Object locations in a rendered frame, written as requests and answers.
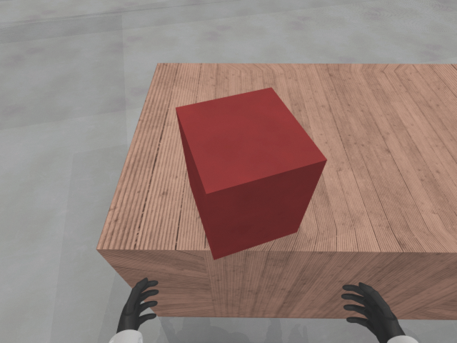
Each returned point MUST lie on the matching pedestal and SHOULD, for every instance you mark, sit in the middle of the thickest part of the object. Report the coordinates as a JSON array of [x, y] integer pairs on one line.
[[384, 211]]

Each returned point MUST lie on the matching carton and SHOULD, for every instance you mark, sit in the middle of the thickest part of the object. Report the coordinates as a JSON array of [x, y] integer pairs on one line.
[[252, 168]]

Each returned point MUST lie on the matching left robot hand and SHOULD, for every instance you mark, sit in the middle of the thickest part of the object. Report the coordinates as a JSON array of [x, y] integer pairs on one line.
[[130, 318]]

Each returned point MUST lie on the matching right robot hand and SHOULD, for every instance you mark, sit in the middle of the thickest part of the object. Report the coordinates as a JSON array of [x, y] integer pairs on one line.
[[381, 320]]

